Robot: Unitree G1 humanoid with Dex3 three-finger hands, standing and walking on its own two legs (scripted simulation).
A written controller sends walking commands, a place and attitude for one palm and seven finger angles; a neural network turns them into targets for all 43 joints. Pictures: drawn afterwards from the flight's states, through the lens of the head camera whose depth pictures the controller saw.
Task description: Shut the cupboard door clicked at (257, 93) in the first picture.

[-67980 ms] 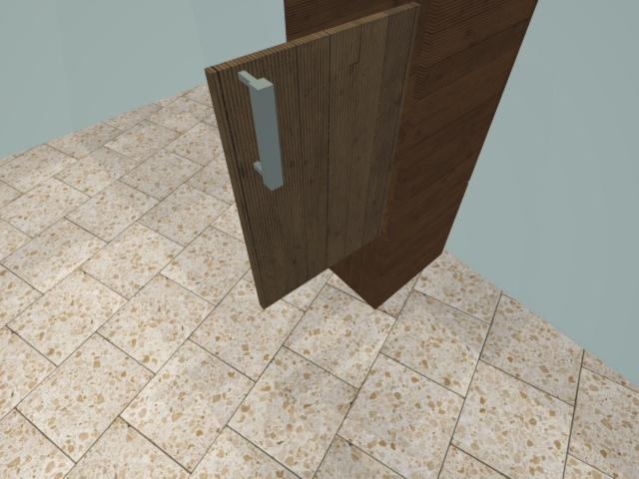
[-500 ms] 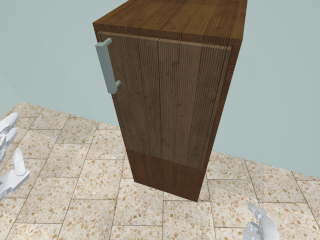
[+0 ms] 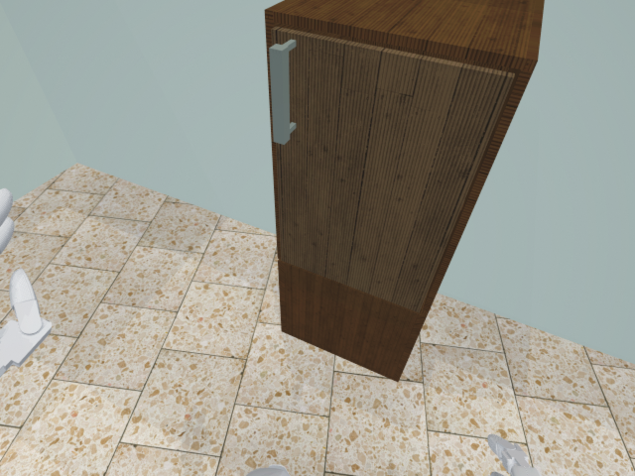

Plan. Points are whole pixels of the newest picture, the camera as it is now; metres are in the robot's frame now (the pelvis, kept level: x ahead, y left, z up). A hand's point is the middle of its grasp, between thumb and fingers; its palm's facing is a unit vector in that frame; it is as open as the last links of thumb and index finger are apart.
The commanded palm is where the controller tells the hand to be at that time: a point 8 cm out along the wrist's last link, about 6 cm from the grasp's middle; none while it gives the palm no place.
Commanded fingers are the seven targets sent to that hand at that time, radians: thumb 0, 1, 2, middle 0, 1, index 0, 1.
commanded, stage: step back with the hand held close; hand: left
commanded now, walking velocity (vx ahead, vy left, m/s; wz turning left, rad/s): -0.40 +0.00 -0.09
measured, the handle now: (286, 93) +0.69 +0.12 +0.17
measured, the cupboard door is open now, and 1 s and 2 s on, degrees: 0 0 0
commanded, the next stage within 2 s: stop stepping back and stand still in 0.32 s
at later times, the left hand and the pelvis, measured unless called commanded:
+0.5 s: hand out of the picture +0.09 +0.31 +0.19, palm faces +0.39 -0.83 -0.39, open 7.4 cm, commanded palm +0.02 +0.34 +0.19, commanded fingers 0.00 0.90 0.90 -0.20 -0.30 -0.20 -0.30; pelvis -0.14 +0.05 +0.00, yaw -4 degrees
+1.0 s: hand out of the picture +0.01 +0.33 +0.19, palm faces +0.39 -0.86 -0.34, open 7.4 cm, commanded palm -0.06 +0.38 +0.19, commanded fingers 0.00 0.90 0.90 -0.20 -0.30 -0.20 -0.30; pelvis -0.23 +0.10 +0.00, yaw -6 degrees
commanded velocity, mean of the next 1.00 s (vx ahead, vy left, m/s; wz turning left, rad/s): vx -0.01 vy -0.05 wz -0.03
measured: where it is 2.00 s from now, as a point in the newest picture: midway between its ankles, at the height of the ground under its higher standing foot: outside the picture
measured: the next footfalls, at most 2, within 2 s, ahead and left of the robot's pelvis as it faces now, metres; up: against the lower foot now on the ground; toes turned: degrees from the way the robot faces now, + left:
right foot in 0.22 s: -0.04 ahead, -0.11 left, +0.00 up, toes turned +1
left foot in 0.42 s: +0.00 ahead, +0.14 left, +0.00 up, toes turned -1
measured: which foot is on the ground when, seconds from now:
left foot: down 0.00-0.22, up 0.24-0.40, down 0.42-0.68, up 0.70-0.92, down 0.94-1.00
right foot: down 0.00-0.02, up 0.04-0.20, down 0.22-0.42, up 0.44-0.66, down 0.68-0.94, up 0.96-1.00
